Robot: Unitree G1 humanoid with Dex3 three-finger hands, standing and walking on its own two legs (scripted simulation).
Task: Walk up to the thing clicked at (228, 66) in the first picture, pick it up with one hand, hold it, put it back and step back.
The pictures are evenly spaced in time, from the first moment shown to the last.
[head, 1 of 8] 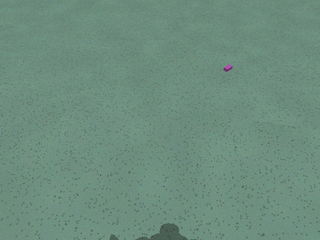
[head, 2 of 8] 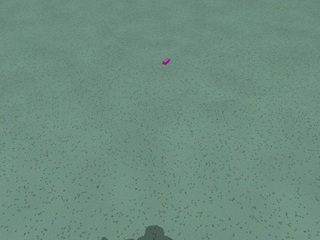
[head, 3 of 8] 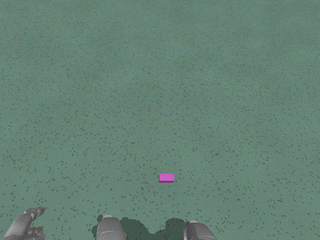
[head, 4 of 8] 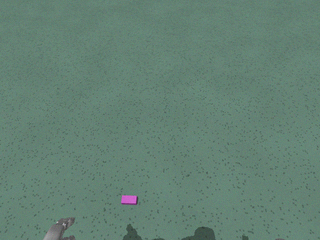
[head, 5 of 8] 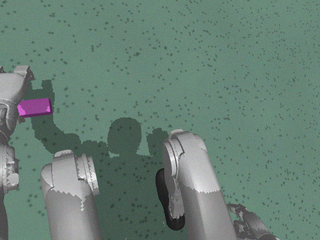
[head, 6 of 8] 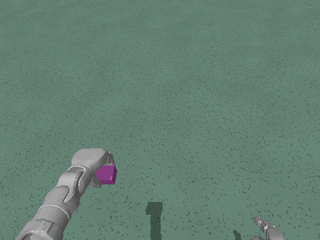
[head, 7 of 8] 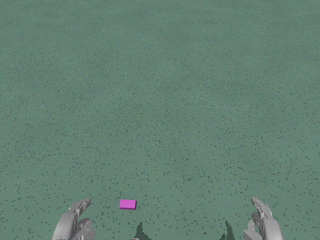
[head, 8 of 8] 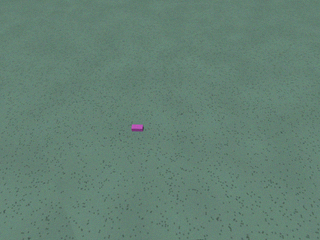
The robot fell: no
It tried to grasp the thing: yes
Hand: left
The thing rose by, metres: 0.69
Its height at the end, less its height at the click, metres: +0.00
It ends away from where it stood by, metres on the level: 0.01
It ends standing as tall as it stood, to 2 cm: yes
